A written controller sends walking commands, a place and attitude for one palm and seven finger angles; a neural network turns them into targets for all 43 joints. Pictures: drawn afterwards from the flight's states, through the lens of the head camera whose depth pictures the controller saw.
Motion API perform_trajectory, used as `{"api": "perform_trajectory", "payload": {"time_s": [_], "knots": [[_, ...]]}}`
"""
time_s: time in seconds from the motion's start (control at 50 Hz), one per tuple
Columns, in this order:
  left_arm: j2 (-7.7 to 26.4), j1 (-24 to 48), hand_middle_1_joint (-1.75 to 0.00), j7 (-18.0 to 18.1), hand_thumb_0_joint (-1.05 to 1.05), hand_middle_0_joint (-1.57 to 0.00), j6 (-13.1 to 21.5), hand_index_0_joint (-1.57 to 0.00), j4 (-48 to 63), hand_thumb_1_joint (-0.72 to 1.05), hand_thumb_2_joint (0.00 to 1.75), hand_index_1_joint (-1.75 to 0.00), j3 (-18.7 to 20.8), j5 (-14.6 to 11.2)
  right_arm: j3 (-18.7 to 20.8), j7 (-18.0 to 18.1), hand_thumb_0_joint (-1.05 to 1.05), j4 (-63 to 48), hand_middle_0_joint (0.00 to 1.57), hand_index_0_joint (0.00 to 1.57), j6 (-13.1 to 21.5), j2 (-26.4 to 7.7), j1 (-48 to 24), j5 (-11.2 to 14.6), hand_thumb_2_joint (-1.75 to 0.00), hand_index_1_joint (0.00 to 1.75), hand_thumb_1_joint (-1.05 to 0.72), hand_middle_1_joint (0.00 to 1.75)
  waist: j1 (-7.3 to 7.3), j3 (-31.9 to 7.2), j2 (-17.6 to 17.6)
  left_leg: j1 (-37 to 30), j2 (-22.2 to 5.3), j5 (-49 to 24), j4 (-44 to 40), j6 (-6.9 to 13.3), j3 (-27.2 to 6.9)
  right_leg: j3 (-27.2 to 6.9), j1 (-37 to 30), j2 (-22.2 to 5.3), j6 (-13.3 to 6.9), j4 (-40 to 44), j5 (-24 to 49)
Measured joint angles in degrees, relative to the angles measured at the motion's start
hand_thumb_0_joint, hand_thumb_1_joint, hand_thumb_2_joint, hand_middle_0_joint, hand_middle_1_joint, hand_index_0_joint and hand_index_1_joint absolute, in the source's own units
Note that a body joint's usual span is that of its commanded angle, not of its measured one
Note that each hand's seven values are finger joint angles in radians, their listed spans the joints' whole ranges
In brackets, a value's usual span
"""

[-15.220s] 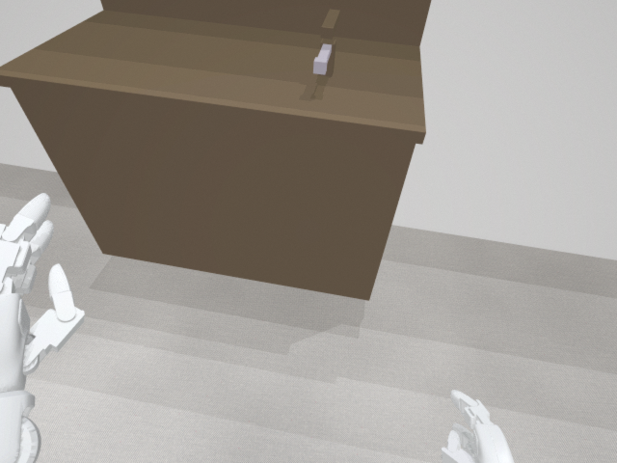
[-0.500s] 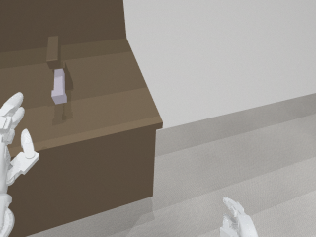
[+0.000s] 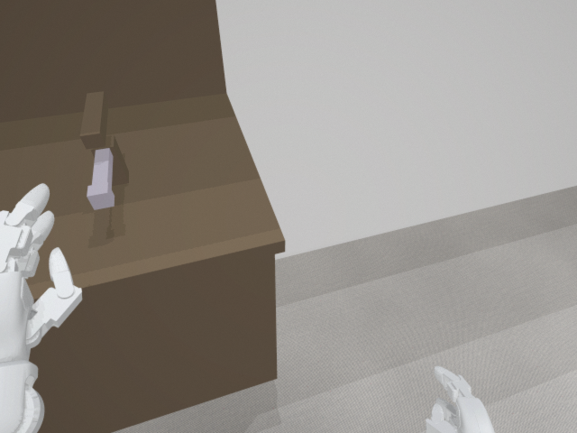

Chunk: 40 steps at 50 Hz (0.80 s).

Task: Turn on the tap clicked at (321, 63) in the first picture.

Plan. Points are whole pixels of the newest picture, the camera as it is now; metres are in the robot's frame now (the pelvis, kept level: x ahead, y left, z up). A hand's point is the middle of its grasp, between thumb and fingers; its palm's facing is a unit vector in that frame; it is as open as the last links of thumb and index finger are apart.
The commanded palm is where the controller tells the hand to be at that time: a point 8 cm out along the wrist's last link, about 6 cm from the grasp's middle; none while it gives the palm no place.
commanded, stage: look again from close up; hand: left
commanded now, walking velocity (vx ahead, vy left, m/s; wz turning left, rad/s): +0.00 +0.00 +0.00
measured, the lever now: (101, 196) +0.40 +0.31 +0.11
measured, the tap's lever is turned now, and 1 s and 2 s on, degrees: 0 0 0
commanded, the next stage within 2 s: come to a stop and stand still in 0.36 s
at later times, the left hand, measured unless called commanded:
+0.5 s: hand (79, 281) +0.25 +0.26 +0.13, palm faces +0.33 -0.86 -0.39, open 7.4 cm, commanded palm +0.18 +0.30 +0.17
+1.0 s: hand (28, 279) +0.23 +0.30 +0.16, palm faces +0.42 -0.86 -0.30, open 7.4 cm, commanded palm +0.17 +0.33 +0.17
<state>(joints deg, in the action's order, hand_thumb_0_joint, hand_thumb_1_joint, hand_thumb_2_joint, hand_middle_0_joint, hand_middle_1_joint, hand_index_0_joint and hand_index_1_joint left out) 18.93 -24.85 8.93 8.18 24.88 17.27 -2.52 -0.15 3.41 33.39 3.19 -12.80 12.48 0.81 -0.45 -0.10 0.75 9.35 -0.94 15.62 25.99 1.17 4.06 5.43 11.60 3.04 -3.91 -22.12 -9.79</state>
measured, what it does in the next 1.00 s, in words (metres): shifts its weight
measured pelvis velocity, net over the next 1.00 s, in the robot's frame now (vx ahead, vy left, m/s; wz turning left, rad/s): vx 0.00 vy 0.05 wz -0.02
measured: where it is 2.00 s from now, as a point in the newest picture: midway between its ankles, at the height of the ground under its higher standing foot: outside the picture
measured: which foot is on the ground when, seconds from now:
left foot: down 0.00-1.00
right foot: down 0.00-1.00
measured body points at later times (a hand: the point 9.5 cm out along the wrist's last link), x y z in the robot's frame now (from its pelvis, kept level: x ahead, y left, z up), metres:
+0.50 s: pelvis +0.01 +0.02 +0.00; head +0.05 +0.03 +0.45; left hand +0.22 +0.31 +0.16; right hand +0.17 -0.21 -0.09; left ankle -0.02 +0.10 -0.74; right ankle +0.03 -0.07 -0.74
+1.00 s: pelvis +0.00 +0.05 +0.00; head +0.02 +0.07 +0.45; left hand +0.20 +0.34 +0.18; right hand +0.19 -0.16 -0.07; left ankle -0.02 +0.10 -0.74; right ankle +0.03 -0.07 -0.74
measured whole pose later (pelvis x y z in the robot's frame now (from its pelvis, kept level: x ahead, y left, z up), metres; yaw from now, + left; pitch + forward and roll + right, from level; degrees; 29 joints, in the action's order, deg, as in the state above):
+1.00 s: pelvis +0.00 +0.05 +0.00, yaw -1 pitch +0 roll -2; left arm 18.1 -20.9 7.4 7.7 27.2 19.1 -2.4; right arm -3.2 2.6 30.5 3.9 -10.9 10.5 -0.9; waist -2.6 2.5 -0.6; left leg 10.2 2.0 15.9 25.8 4.9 6.2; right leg 2.9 13.2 0.3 0.0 -22.9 -9.5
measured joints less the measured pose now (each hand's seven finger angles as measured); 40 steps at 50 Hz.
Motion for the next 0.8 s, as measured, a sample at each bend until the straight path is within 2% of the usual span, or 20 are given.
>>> {"api": "perform_trajectory", "payload": {"time_s": [0.08, 0.1, 0.14, 0.18, 0.22, 0.26, 0.32, 0.38, 0.42, 0.48, 0.6, 0.7, 0.8], "knots": [[0.9, -0.5, -0.30, -0.2, 0.02, -0.21, 0.6, -0.21, 0.7, 0.89, 0.89, -0.30, 0.4, 0.0, -0.5, -0.2, 0.01, -0.6, 0.20, 0.20, -0.2, 0.6, 0.0, -0.1, -0.90, 0.30, -0.91, 0.30, -0.02, -0.3, 0.1, -0.2, 0.1, -0.2, -0.5, 0.2, 0.1, -0.1, -0.2, -0.1, 0.2, 0.6, 0.3], [3.1, 2.0, -0.30, -0.6, 0.02, -0.21, 0.7, -0.21, 0.0, 0.89, 0.89, -0.30, 0.4, -0.1, -1.4, 0.9, 0.01, -2.2, 0.20, 0.20, -0.4, 0.3, 0.9, 0.4, -0.90, 0.30, -0.91, 0.30, -0.32, 0.2, 0.0, 0.5, 0.3, -0.2, 0.1, 0.2, -0.4, 0.3, 0.4, -0.4, 0.7, -0.4, -0.2], [7.5, 10.5, -0.30, -2.1, 0.02, -0.22, 3.3, -0.21, -4.6, 0.89, 0.89, -0.30, 2.9, 0.8, -2.4, 0.9, 0.01, -3.5, 0.20, 0.20, 1.2, 0.5, 2.1, 0.9, -0.90, 0.30, -0.91, 0.30, -1.69, 1.1, -0.4, 2.6, 0.9, 0.1, 2.0, 0.3, -1.2, 1.0, 2.8, -1.2, 1.3, -3.5, -1.8], [9.0, 15.7, -0.31, -2.0, 0.02, -0.22, 5.0, -0.21, -9.1, 0.89, 0.89, -0.30, 6.8, 0.1, -3.2, -0.5, 0.01, -3.0, 0.20, 0.20, 2.2, 0.7, 1.2, 0.1, -0.90, 0.30, -0.91, 0.30, -2.16, 2.1, 0.2, 3.5, 0.8, 0.5, 3.1, 0.2, -0.9, 0.7, 3.6, -1.0, 0.3, -4.1, -1.3], [8.1, 15.8, -0.30, -1.7, 0.02, -0.21, 5.4, -0.21, -11.0, 0.89, 0.89, -0.30, 9.6, -1.2, -3.3, -2.1, 0.01, -2.6, 0.20, 0.20, 2.7, 0.7, 0.5, -0.1, -0.90, 0.30, -0.91, 0.30, -1.81, 2.4, 1.7, 3.8, 0.4, 0.9, 3.4, 0.3, 0.1, -0.2, 4.0, -0.5, 0.1, -3.8, -0.9], [5.5, 11.7, -0.30, -1.7, 0.01, -0.21, 5.1, -0.20, -9.6, 0.90, 0.89, -0.30, 9.3, -1.8, -3.1, -3.3, 0.01, -2.5, 0.20, 0.20, 2.8, 0.4, 0.3, 0.0, -0.90, 0.30, -0.91, 0.30, -1.22, 2.3, 3.1, 3.4, 0.2, 1.1, 2.9, 0.7, 1.2, -1.3, 3.9, -0.2, 0.6, -3.1, -0.6], [0.8, 3.7, -0.30, -2.6, 0.01, -0.20, 4.2, -0.20, -5.4, 0.90, 0.90, -0.30, 4.2, -1.2, -2.6, -3.8, 0.01, -1.7, 0.21, 0.20, 2.6, 0.2, 0.6, 0.1, -0.90, 0.30, -0.91, 0.30, -0.59, 2.2, 3.8, 2.2, 0.3, 1.3, 1.8, 1.1, 2.4, -2.6, 3.4, -0.2, 1.2, -2.6, -0.6], [-1.6, -1.0, -0.30, -3.8, 0.01, -0.20, 3.1, -0.20, -3.5, 0.90, 0.89, -0.30, -0.4, 0.1, -2.4, -3.0, 0.01, -0.6, 0.21, 0.20, 2.0, 0.4, 0.8, -0.3, -0.90, 0.30, -0.91, 0.30, -0.17, 2.4, 2.3, 1.4, 0.6, 1.5, 1.1, 1.3, 2.6, -2.9, 2.9, -0.4, 1.5, -2.6, -1.1], [-1.1, -1.3, -0.30, -4.1, 0.02, -0.21, 2.2, -0.21, -2.8, 0.89, 0.89, -0.30, -0.9, 0.6, -2.5, -2.2, 0.01, -0.3, 0.21, 0.20, 1.6, 0.7, 0.8, -0.8, -0.90, 0.30, -0.91, 0.30, -0.18, 3.0, 0.6, 1.2, 0.7, 1.6, 1.0, 1.3, 2.4, -2.7, 2.8, -0.5, 1.5, -2.9, -1.5], [0.8, 0.6, -0.30, -3.4, 0.02, -0.22, 1.7, -0.21, -1.8, 0.89, 0.89, -0.30, 1.1, 0.6, -2.3, -1.4, 0.01, -0.6, 0.21, 0.20, 1.7, 0.7, 0.4, -1.1, -0.90, 0.30, -0.91, 0.30, -0.35, 4.0, -1.3, 1.3, 0.8, 1.7, 1.3, 1.3, 1.8, -2.1, 2.6, -0.7, 1.4, -3.0, -1.8], [2.5, 3.3, -0.30, -1.5, 0.02, -0.22, 2.9, -0.21, 3.9, 0.89, 0.89, -0.30, 5.9, -0.1, -1.3, -1.5, 0.01, -1.8, 0.20, 0.20, 2.6, -0.7, -2.3, -1.3, -0.90, 0.30, -0.91, 0.30, -0.02, 4.0, -1.0, 1.7, 1.0, 2.3, 2.0, 1.8, 1.3, -1.7, 2.1, -0.9, 2.0, -2.1, -1.6], [1.8, -0.2, -0.30, -2.2, 0.02, -0.21, 3.8, -0.21, 4.8, 0.90, 0.89, -0.30, 4.7, 0.0, -0.9, -1.7, 0.01, -3.0, 0.20, 0.20, 1.8, -0.4, -4.0, -1.1, -0.90, 0.30, -0.91, 0.30, -0.02, 1.6, 0.1, 1.6, 1.4, 2.0, 1.0, 2.5, 2.0, -2.5, 2.1, -1.2, 2.9, -1.1, -1.0], [0.7, -0.8, -0.30, -2.9, 0.01, -0.21, 1.4, -0.21, 0.1, 0.90, 0.89, -0.30, 2.7, 0.0, -1.5, -1.0, 0.01, -3.7, 0.20, 0.20, 0.5, 0.6, -3.7, -1.1, -0.90, 0.30, -0.91, 0.30, -1.10, 0.8, -0.2, 1.0, 2.1, 1.4, -0.1, 3.1, 2.5, -2.9, 2.1, -1.8, 3.4, -1.0, -0.7]]}}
